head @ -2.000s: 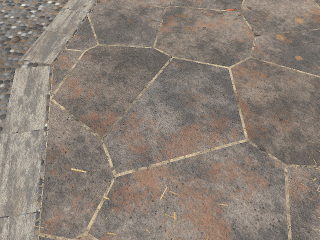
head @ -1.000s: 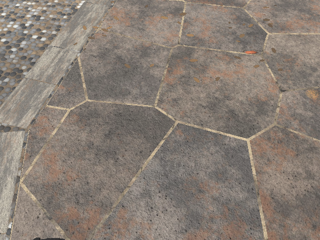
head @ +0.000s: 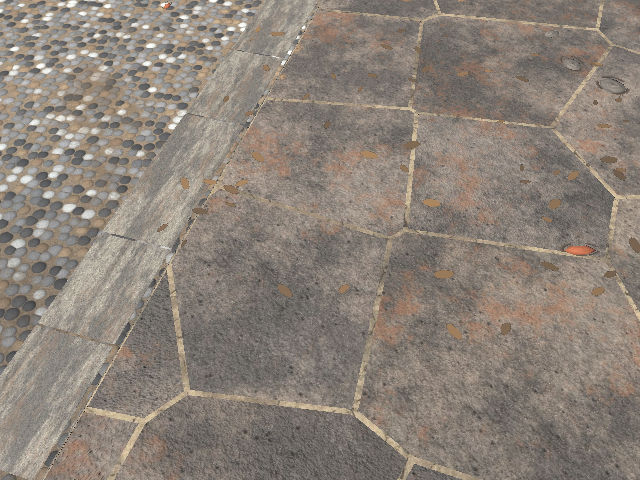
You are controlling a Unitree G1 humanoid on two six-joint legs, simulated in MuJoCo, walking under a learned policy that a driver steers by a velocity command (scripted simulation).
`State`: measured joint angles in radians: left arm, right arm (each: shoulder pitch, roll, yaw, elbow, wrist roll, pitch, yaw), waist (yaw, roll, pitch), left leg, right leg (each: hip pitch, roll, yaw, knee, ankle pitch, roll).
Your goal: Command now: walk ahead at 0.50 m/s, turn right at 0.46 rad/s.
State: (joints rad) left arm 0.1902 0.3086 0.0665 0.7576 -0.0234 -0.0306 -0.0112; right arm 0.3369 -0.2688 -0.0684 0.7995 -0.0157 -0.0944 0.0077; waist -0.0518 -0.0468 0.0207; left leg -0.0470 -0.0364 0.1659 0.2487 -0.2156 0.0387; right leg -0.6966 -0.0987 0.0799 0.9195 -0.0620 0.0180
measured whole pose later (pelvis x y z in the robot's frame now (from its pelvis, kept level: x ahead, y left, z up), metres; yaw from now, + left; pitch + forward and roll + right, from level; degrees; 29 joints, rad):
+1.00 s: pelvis +0.26 -0.02 -0.01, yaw -17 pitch +0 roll -1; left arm 0.19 0.26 0.06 0.68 0.02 0.01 0.02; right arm 0.21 -0.27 -0.03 0.71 0.01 -0.01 -0.01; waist 0.00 0.01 0.02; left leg -0.30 -0.04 -0.12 0.62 -0.33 0.02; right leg -0.27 0.05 0.04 0.56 -0.29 -0.02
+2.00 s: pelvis +0.74 +0.00 -0.01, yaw -11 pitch +2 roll -2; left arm 0.22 0.30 0.06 0.70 -0.01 -0.06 -0.03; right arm 0.29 -0.29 -0.02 0.70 0.00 -0.10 0.00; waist 0.00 0.01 0.04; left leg -0.43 0.02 -0.06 1.20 -0.37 -0.01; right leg -0.32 0.13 0.02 0.43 -0.14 -0.10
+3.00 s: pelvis +1.01 -0.01 +0.00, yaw -32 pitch +1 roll +0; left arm 0.37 0.28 0.05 0.77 -0.02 -0.03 0.01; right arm 0.16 -0.30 -0.06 0.76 0.02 -0.06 0.04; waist 0.06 0.01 -0.03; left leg -0.43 0.04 0.01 0.60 -0.21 0.00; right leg -0.09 -0.01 0.04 0.34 -0.27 0.00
